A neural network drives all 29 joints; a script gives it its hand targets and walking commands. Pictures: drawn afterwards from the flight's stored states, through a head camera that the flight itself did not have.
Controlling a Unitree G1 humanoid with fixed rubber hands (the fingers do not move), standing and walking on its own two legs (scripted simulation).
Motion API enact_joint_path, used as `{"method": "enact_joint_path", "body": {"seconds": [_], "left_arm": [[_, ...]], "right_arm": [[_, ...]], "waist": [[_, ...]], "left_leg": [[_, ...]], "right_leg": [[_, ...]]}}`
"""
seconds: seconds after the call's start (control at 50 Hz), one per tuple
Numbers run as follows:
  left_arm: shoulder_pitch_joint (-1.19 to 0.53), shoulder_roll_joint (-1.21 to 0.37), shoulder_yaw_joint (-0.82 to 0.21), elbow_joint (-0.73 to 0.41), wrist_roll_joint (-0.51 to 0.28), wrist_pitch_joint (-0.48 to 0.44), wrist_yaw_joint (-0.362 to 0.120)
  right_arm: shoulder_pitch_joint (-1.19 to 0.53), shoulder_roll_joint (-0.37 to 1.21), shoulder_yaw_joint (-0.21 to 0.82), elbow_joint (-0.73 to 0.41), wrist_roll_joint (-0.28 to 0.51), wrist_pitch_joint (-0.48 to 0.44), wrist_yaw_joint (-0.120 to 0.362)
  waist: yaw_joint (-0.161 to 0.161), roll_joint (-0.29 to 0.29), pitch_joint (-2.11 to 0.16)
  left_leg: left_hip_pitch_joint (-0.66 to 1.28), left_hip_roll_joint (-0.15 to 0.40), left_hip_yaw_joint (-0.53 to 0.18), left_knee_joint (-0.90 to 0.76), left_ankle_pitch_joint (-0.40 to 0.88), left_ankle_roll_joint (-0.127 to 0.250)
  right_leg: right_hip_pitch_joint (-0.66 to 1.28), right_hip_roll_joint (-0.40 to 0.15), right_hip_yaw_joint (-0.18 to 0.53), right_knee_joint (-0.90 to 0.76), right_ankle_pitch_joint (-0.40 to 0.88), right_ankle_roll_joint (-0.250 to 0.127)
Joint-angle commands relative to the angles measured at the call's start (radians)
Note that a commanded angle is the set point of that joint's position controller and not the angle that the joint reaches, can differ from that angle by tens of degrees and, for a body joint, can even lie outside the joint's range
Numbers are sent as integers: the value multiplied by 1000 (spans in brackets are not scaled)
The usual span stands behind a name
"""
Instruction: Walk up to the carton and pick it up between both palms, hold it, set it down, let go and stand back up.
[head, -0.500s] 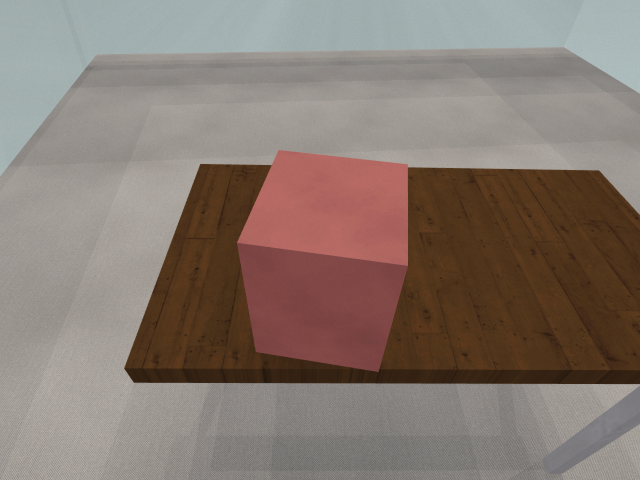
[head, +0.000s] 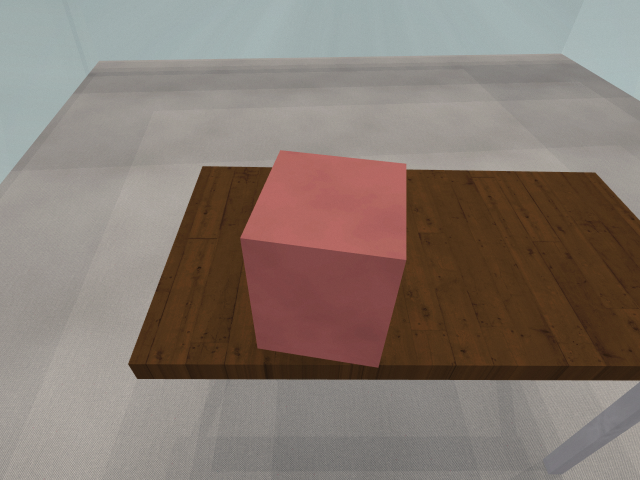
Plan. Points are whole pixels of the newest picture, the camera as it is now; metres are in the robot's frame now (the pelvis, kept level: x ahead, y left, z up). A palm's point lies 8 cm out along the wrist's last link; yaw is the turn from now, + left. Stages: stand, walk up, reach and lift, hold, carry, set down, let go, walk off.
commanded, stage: stand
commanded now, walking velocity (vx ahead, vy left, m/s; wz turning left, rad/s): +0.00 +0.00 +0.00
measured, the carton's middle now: (329, 259) +0.45 -0.01 +0.03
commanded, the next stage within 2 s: none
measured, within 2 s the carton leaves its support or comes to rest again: neither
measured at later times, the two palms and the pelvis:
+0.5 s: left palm out of the picture +0.07 +0.29 -0.11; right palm out of the picture +0.05 -0.30 -0.12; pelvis +0.00 +0.00 +0.00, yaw +0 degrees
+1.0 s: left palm out of the picture +0.08 +0.28 -0.11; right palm out of the picture +0.05 -0.30 -0.12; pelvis +0.00 +0.00 +0.00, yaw +0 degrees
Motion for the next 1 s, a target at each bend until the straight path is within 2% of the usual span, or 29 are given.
{"method": "enact_joint_path", "body": {"seconds": [0.0,0.08,0.12,0.14,0.16,0.2,0.32,0.34,0.38,0.42,0.44,0.46,0.5,0.52,0.54,0.56,0.58,0.6,0.66,0.68,0.72,0.76,0.78,0.86,0.9,0.92,0.94,0.96,0.98], "left_arm": [[-64,204,38,-19,42,-23,11],[-48,229,43,-14,41,-26,6],[-53,218,36,-6,44,-31,11],[-69,227,45,-5,41,-27,6],[-63,261,53,-6,42,-29,11],[-62,221,43,-12,41,-24,12],[-84,246,60,0,49,-20,5],[-81,229,53,-2,53,-21,3],[-53,234,40,6,41,-28,6],[-73,259,58,10,50,-22,12],[-72,227,53,6,54,-25,17],[-86,256,56,3,48,-20,19],[-78,224,43,-5,39,-23,14],[-133,235,49,-4,47,-26,11],[-90,244,47,14,39,-27,9],[-101,214,45,8,35,-20,1],[-94,235,51,21,53,-24,11],[-97,255,47,8,45,-21,14],[-93,237,47,15,46,-23,11],[-106,222,49,1,39,-23,9],[-126,224,43,3,45,-20,10],[-112,245,49,18,43,-19,16],[-116,250,52,14,43,-27,10],[-88,223,38,31,39,-26,11],[-111,225,41,23,45,-20,11],[-110,241,45,6,51,-25,7],[-95,231,43,12,42,-25,2],[-133,253,48,22,43,-20,8],[-102,246,52,29,35,-22,5]], "right_arm": [[-78,-211,-49,-57,8,-19,-23],[-65,-201,-38,-52,13,-19,-24],[-58,-178,-28,-49,15,-21,-23],[-75,-205,-40,-44,2,-22,-28],[-62,-210,-46,-50,6,-12,-23],[-30,-204,-34,-45,0,-14,-24],[-67,-217,-36,-45,9,-16,-31],[-92,-204,-38,-59,16,-12,-33],[-43,-180,-21,-54,18,-15,-21],[-70,-194,-34,-47,14,-11,-28],[-70,-184,-33,-62,17,-11,-29],[-63,-195,-37,-56,11,-17,-25],[-62,-194,-33,-51,17,-18,-29],[-72,-174,-34,-54,12,-21,-24],[-63,-182,-37,-44,12,-14,-24],[-94,-213,-40,-64,9,-9,-35],[-39,-185,-35,-53,6,-6,-26],[-53,-202,-32,-43,4,-8,-28],[-48,-204,-37,-41,17,-14,-26],[-58,-203,-43,-51,14,-12,-28],[-66,-206,-44,-31,14,-4,-26],[-49,-196,-36,-41,26,-14,-22],[-59,-180,-21,-39,3,-16,-22],[-60,-216,-46,-41,15,-2,-30],[-75,-190,-33,-57,13,-8,-20],[-68,-179,-32,-44,11,-13,-26],[-82,-191,-30,-46,15,-14,-32],[-73,-195,-35,-46,11,-12,-26],[-113,-205,-38,-38,19,-13,-29]], "waist": [[22,-10,94],[28,2,67],[13,-19,39],[34,-6,57],[25,-42,67],[12,45,62],[18,-38,81],[35,-29,60],[5,16,34],[29,-59,90],[12,-5,61],[1,-12,29],[24,-40,17],[9,-49,90],[10,-3,56],[46,-5,77],[-4,-4,34],[26,-25,93],[-1,1,35],[15,-43,33],[5,-25,69],[-9,-4,94],[5,-39,64],[27,-30,77],[8,-37,96],[31,-52,71],[31,20,59],[1,-32,73],[35,0,40]], "left_leg": [[26,114,-149,-170,-112,20],[25,125,-160,-194,-123,24],[67,119,-165,-174,-29,19],[43,108,-144,-155,-30,25],[62,111,-146,-167,-36,25],[52,124,-150,-174,-96,21],[16,127,-178,-203,-123,10],[32,128,-161,-173,-68,29],[52,117,-149,-172,-71,21],[14,112,-149,-174,-57,20],[47,110,-138,-158,-26,24],[57,103,-137,-161,15,17],[90,121,-134,-137,23,29],[39,126,-134,-145,35,30],[84,120,-140,-156,-2,24],[31,119,-144,-158,-43,27],[77,121,-140,-168,-60,19],[36,128,-150,-165,-50,23],[65,123,-144,-162,-15,20],[48,124,-143,-147,7,21],[45,122,-143,-145,18,20],[18,129,-175,-183,-84,28],[26,134,-156,-171,-62,24],[7,126,-170,-184,-119,32],[-12,123,-173,-191,-139,25],[7,113,-140,-171,-81,21],[7,129,-172,-181,-113,23],[29,122,-173,-182,-61,24],[50,130,-152,-168,-52,29]], "right_leg": [[-58,-104,96,-92,13,-44],[-25,-104,98,-68,-6,-38],[-13,-103,91,-57,21,-45],[-28,-114,106,-72,16,-44],[-51,-104,109,-67,2,-54],[-35,-106,110,-68,8,-41],[-20,-95,71,-50,34,-38],[-25,-97,85,-39,40,-52],[-5,-98,101,-61,23,-41],[0,-103,86,-82,23,-35],[0,-112,104,-85,59,-43],[17,-115,96,-67,97,-45],[-15,-111,86,-71,97,-46],[-33,-117,90,-61,46,-46],[-51,-108,118,-79,10,-46],[-24,-111,105,-75,26,-46],[-15,-110,117,-66,15,-60],[-28,-101,103,-70,21,-49],[-7,-114,104,-82,62,-37],[1,-117,92,-72,52,-53],[-26,-107,83,-81,30,-39],[-19,-104,106,-73,11,-45],[-1,-111,105,-72,21,-49],[-14,-117,108,-71,4,-48],[-26,-103,83,-78,-27,-49],[22,-115,120,-83,12,-48],[29,-109,110,-90,23,-39],[5,-112,93,-85,12,-38],[10,-116,110,-78,40,-46]]}}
